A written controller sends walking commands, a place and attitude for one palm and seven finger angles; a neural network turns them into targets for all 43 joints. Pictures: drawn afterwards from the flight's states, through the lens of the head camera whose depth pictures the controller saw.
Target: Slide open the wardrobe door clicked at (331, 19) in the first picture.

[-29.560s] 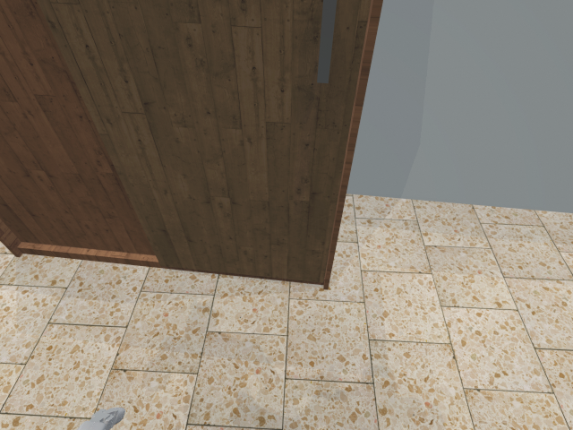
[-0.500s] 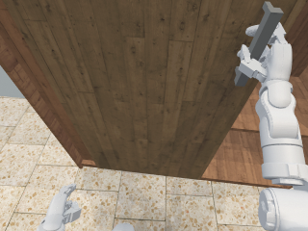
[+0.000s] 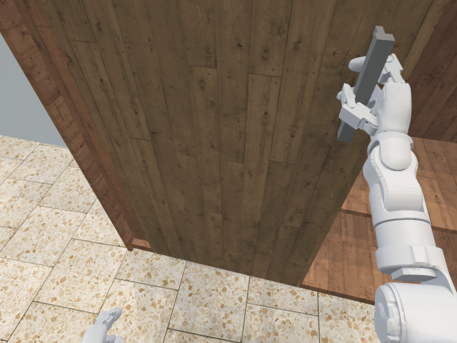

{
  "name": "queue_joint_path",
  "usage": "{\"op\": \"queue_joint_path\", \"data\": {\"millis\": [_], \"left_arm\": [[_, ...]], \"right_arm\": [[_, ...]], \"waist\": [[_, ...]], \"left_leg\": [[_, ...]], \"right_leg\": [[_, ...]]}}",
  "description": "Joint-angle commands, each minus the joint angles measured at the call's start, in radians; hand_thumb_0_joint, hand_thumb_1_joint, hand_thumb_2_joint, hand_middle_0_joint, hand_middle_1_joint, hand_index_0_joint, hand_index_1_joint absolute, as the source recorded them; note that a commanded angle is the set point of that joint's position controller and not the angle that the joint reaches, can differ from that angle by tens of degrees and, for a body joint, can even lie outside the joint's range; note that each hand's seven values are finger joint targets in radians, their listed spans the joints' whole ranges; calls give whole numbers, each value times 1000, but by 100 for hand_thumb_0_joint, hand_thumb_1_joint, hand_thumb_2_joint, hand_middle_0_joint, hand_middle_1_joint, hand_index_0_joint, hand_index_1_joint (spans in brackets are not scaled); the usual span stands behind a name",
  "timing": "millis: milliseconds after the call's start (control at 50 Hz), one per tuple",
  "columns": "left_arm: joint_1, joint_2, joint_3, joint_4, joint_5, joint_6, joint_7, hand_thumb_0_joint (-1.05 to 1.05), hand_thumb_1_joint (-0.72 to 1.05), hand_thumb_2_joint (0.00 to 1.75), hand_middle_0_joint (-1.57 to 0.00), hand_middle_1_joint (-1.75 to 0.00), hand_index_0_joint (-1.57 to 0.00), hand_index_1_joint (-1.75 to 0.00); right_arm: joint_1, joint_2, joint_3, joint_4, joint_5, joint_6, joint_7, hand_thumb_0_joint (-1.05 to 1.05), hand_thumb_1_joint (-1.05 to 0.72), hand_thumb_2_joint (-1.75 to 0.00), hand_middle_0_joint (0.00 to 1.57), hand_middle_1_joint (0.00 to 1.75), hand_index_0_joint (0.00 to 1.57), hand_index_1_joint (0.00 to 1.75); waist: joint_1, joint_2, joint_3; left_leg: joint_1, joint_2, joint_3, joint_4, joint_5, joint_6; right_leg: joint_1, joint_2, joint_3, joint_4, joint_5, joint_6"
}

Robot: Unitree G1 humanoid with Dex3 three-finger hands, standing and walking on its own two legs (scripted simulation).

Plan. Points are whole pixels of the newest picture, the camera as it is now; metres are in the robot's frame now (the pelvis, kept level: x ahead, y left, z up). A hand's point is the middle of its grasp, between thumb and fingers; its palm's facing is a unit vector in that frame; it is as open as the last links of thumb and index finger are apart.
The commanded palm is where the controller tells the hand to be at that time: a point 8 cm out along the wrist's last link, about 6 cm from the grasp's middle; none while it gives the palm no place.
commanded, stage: stop walking and hold the door there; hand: right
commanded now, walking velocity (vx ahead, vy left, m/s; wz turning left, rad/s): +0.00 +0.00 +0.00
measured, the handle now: (360, 88) +0.48 -0.17 +0.23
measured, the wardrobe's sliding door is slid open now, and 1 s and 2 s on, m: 0.52 0.52 0.52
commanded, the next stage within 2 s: loosen the grip on the handle in 0.36 s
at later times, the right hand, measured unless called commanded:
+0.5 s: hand (348, 104) +0.44 -0.15 +0.22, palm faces +0.18 +0.98 -0.13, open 6.5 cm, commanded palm +0.40 -0.19 +0.22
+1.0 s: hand (348, 104) +0.43 -0.15 +0.23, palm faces +0.20 +0.98 -0.08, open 14.1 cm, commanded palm +0.40 -0.19 +0.23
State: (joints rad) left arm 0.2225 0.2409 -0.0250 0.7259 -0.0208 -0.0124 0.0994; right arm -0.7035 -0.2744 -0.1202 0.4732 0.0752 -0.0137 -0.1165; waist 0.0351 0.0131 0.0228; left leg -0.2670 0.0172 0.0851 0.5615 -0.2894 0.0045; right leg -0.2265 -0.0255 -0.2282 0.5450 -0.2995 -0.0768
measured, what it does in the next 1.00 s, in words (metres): shifts its weight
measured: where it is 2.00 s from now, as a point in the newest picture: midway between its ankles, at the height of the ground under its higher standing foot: outside the picture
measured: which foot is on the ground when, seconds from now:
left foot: down 0.00-1.00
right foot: down 0.00-1.00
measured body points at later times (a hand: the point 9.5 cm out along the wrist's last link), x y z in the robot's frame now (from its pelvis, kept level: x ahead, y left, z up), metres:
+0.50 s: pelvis +0.00 +0.02 +0.00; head +0.01 +0.02 +0.45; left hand +0.15 +0.26 -0.10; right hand +0.42 -0.20 +0.23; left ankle +0.02 +0.11 -0.73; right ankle +0.01 -0.06 -0.73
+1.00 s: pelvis -0.03 +0.06 +0.00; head -0.01 +0.06 +0.45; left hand +0.03 +0.34 -0.11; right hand +0.42 -0.20 +0.23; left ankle +0.02 +0.12 -0.73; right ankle +0.01 -0.05 -0.73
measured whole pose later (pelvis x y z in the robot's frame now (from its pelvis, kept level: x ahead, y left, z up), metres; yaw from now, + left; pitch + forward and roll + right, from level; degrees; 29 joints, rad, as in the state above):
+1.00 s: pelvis -0.03 +0.06 +0.00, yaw +2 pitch +3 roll +0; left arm 0.35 0.30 0.01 0.76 -0.06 -0.15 0.04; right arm -0.86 -0.45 -0.29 0.90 0.09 -0.22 0.02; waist 0.05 0.00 -0.03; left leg -0.39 -0.09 0.06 0.51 -0.19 0.08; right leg -0.39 -0.01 -0.03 0.57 -0.24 -0.02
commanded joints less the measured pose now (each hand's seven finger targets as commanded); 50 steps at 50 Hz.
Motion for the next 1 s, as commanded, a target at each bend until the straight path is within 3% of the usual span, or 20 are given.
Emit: {"op": "queue_joint_path", "data": {"millis": [0,60,140,180,260,420,440,460,480,500,520,540,600,620,660,760,820,840,900,980], "left_arm": [[-115,150,42,-149,8,-50,-2,0,90,90,-20,-30,-20,-30],[-117,156,46,-161,3,-51,-5,0,90,90,-20,-30,-20,-30],[-124,152,51,-166,-2,-36,7,0,90,90,-20,-30,-20,-30],[-117,138,44,-169,-3,-34,9,0,90,90,-20,-30,-20,-30],[-124,141,44,-167,-3,-35,15,0,90,90,-20,-30,-20,-30],[-128,134,41,-165,-8,-24,20,0,90,90,-20,-30,-20,-30],[-30,112,104,-134,12,-92,-17,0,90,90,-20,-30,-20,-30],[7,145,60,-118,1,-161,-34,0,90,90,-20,-30,-20,-30],[38,146,72,-91,-41,-145,-30,0,90,90,-20,-30,-20,-30],[74,162,73,-98,-38,-122,-40,0,90,90,-20,-30,-20,-30],[57,160,77,-101,-30,-126,-36,0,90,90,-20,-30,-20,-30],[47,159,70,-116,-10,-141,-35,0,90,90,-20,-30,-20,-30],[41,146,42,-124,-14,-172,-54,0,90,90,-20,-30,-20,-30],[49,151,43,-125,-12,-180,-63,0,90,90,-20,-30,-20,-30],[46,163,50,-136,-19,-200,-72,0,90,90,-20,-30,-20,-30],[63,167,50,-123,-27,-218,-76,0,90,90,-20,-30,-20,-30],[73,169,56,-113,-36,-217,-71,0,90,90,-20,-30,-20,-30],[62,183,62,-117,-38,-212,-66,0,90,90,-20,-30,-20,-30],[21,165,58,-115,-41,-196,-61,0,90,90,-20,-30,-20,-30],[9,165,63,-132,-46,-199,-58,0,90,90,-20,-30,-20,-30]], "right_arm": [[-465,-154,-20,-245,-17,-98,15,0,-90,-90,45,140,45,140],[-478,-132,6,-265,-17,-103,19,0,-90,-90,45,140,45,140],[-427,-189,-48,-226,-14,-94,8,0,-90,-90,45,140,45,140],[-430,-157,-19,-224,-8,-92,9,0,-90,-90,45,140,45,140],[-432,-151,-13,-233,-7,-92,7,0,-90,-90,45,140,45,140],[-398,-150,-3,-249,-2,-77,5,0,-90,-90,45,140,45,140],[-1126,-712,-363,-106,-153,-82,7,0,-90,-90,45,140,45,140],[-903,-299,-146,341,-111,28,56,0,-78,-84,45,140,45,140],[-720,-229,-173,234,-30,37,60,0,-66,-78,45,140,45,140],[-650,-163,-139,148,-14,21,96,0,-54,-73,45,140,45,140],[-644,-235,-220,149,4,-2,105,0,-42,-67,45,140,45,140],[-684,-321,-277,44,29,-32,99,0,-30,-61,45,140,45,140],[-706,-176,-115,196,4,-113,87,0,7,-43,45,140,45,140],[-739,-159,-81,197,-7,-157,79,0,19,-37,45,140,45,140],[-753,-196,-78,211,-26,-232,73,0,43,-26,44,138,44,138],[-838,-309,-96,238,-36,-312,104,0,55,-20,37,130,37,130],[-819,-330,-96,280,-19,-301,125,0,55,-20,33,125,33,125],[-813,-487,-220,228,-10,-299,127,0,55,-20,32,123,32,123],[-769,-471,-228,224,29,-270,130,0,55,-20,28,118,28,118],[-627,-396,-181,117,33,-267,122,0,55,-20,25,115,25,115]], "waist": [[-37,-133,-318],[-33,-117,-345],[-35,-11,-334],[-32,9,-347],[-38,-30,-367],[-32,10,-391],[-37,172,-70],[106,172,-351],[51,64,-314],[17,-10,-455],[-14,-240,-502],[-30,-230,-528],[45,24,-271],[69,120,-239],[61,159,-253],[53,-8,-348],[57,15,-320],[14,-4,-383],[1,2,-360],[-7,-11,-283]], "left_leg": [[-35,36,-60,-8,-57,-6],[39,53,-60,-88,102,1],[131,126,-112,-102,318,17],[117,147,-131,-111,314,26],[102,123,-107,-93,308,9],[126,158,-124,-101,433,14],[-45,33,-134,-208,472,-41],[60,-4,-52,-26,558,64],[-22,4,-19,-42,459,51],[-48,2,-28,-48,392,39],[-93,13,-50,-64,302,46],[-59,6,-58,-93,247,51],[-88,-6,-69,-150,127,33],[-93,-5,-65,-159,83,27],[-97,2,-94,-163,-31,19],[-26,25,-190,-180,-148,24],[-1,46,-251,-222,-239,21],[82,59,-293,-236,-260,21],[152,98,-354,-255,-251,7],[75,66,-306,-250,-254,20]], "right_leg": [[242,-299,298,-142,618,-12],[228,-264,239,-94,598,23],[78,-201,181,-86,304,61],[86,-178,176,-79,248,68],[115,-198,194,-96,308,54],[118,-176,179,-55,345,63],[55,-108,67,-64,262,34],[26,-30,246,-158,489,43],[96,-53,234,-83,650,95],[213,-78,265,-74,720,129],[337,-74,256,-58,757,153],[332,-57,255,-62,628,146],[73,-27,212,-101,145,57],[25,-31,222,-108,74,46],[-24,-18,219,-112,-44,34],[-103,19,194,-55,-73,36],[-186,26,198,-24,-74,39],[-209,26,198,-22,-49,40],[-278,23,216,-15,-40,54],[-214,27,219,-36,-34,35]]}}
